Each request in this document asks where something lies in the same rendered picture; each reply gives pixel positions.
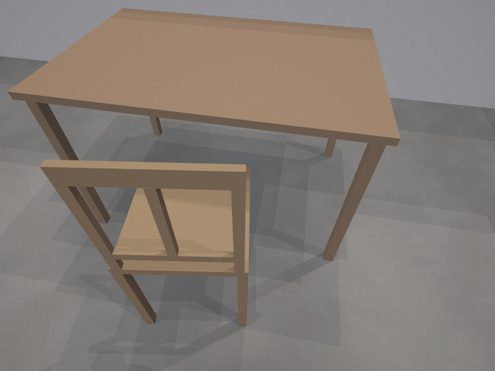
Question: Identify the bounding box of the chair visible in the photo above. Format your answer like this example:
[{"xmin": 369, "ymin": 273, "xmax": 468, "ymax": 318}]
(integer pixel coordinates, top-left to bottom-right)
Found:
[{"xmin": 40, "ymin": 159, "xmax": 251, "ymax": 326}]

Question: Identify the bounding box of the table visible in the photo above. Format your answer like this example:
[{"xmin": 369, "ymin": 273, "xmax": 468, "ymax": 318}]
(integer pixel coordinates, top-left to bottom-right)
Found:
[{"xmin": 8, "ymin": 9, "xmax": 401, "ymax": 261}]

